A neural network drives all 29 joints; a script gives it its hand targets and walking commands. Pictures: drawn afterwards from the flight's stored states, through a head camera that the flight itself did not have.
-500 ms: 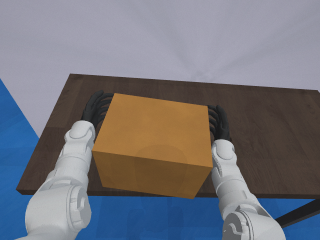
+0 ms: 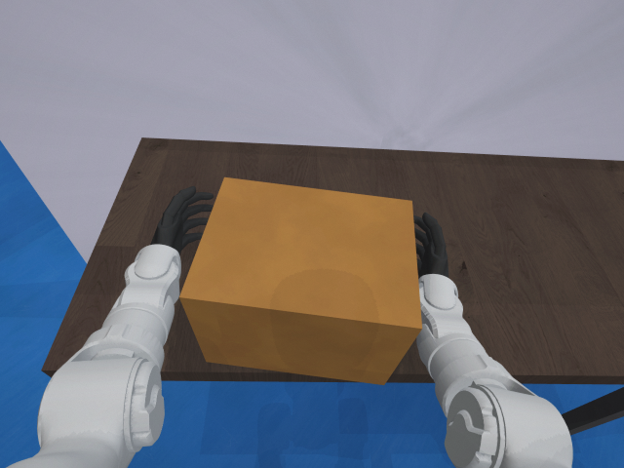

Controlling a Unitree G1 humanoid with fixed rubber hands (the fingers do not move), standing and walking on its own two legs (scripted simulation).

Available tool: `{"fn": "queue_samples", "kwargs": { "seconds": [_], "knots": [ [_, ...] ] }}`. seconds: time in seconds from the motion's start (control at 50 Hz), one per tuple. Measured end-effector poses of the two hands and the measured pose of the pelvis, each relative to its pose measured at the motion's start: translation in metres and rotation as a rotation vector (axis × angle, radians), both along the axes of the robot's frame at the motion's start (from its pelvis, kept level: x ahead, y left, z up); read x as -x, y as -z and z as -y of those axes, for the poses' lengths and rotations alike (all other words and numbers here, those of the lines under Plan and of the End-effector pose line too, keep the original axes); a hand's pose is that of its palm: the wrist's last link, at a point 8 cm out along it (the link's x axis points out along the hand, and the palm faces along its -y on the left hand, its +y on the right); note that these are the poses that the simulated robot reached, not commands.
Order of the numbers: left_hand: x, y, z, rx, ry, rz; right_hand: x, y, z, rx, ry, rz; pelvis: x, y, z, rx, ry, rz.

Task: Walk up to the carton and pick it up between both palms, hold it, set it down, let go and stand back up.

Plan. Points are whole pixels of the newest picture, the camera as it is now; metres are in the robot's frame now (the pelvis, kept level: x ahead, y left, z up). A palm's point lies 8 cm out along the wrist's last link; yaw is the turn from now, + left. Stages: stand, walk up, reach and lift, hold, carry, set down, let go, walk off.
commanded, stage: set down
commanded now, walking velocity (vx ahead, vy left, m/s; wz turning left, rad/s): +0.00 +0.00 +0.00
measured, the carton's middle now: (306, 283) +0.37 +0.00 +0.03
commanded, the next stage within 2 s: none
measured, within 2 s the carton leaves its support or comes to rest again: neither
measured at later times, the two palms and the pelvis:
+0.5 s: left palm (134, 252) +0.40 +0.22 +0.06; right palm (432, 282) +0.35 -0.16 +0.05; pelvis -0.03 +0.02 -0.01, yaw +0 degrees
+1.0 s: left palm (109, 287) +0.35 +0.24 +0.06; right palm (455, 325) +0.29 -0.17 +0.05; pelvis -0.06 +0.02 -0.01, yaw +0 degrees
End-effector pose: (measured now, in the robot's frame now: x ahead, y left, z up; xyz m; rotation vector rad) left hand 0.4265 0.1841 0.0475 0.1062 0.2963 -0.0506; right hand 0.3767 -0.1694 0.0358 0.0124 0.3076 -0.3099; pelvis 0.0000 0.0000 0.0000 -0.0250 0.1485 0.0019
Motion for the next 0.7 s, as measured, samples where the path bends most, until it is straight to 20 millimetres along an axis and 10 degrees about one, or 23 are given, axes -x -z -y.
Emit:
{"fn": "queue_samples", "kwargs": {
  "seconds": [0.7],
  "knots": [
    [0.042,-0.018,-0.046,0.011,-0.029,0.046,0.054,-0.008,-0.003,-0.005,0.027,0.034,0.044,0.006,-0.023,0.032,0.000,-0.009]
  ]
}}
